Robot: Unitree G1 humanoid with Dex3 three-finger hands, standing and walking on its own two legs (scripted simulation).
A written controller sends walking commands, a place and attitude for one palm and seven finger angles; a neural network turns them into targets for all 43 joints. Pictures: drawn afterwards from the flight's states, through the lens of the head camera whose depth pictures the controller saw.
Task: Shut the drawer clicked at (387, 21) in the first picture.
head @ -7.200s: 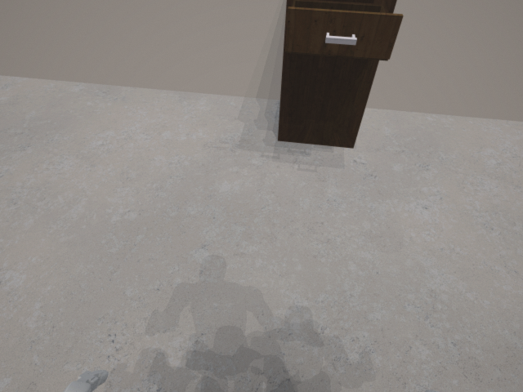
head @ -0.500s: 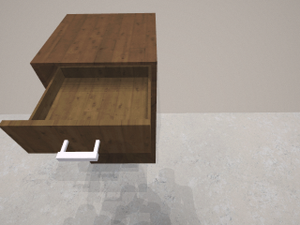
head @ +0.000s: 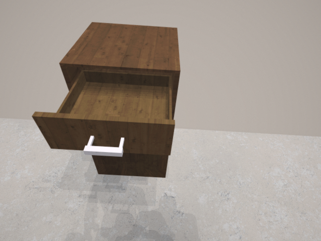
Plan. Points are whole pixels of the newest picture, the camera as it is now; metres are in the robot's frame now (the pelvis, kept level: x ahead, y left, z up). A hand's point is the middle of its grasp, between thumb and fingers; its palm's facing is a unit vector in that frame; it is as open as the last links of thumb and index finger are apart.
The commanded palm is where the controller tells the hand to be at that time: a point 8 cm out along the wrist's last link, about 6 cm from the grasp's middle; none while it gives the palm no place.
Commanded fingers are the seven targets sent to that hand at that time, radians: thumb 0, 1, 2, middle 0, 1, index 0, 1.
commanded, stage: come to a stop and stand still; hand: left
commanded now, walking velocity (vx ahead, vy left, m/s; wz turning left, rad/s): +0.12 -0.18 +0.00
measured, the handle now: (105, 145) +0.39 +0.20 -0.02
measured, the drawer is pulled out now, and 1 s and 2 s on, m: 0.28 0.28 0.28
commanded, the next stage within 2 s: look again from close up in 0.76 s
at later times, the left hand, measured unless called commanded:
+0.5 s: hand out of the picture +0.01 +0.10 -0.18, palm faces +0.04 -0.98 -0.21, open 7.3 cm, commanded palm none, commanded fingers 0.00 0.90 0.90 -0.20 -0.30 -0.20 -0.30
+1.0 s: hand out of the picture -0.02 +0.11 -0.18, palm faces -0.01 -0.98 -0.20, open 7.4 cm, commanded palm none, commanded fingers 0.00 0.90 0.90 -0.20 -0.30 -0.20 -0.30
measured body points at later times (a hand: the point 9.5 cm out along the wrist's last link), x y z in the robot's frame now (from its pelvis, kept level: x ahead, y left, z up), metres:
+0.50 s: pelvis +0.00 -0.07 +0.00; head +0.02 -0.08 +0.45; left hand +0.00 +0.15 -0.16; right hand +0.00 -0.28 -0.17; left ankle +0.00 +0.08 -0.73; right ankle +0.00 -0.12 -0.74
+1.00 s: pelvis +0.00 -0.04 -0.01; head +0.01 -0.06 +0.44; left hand -0.02 +0.17 -0.16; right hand -0.01 -0.26 -0.18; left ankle -0.01 +0.07 -0.75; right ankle +0.00 -0.12 -0.74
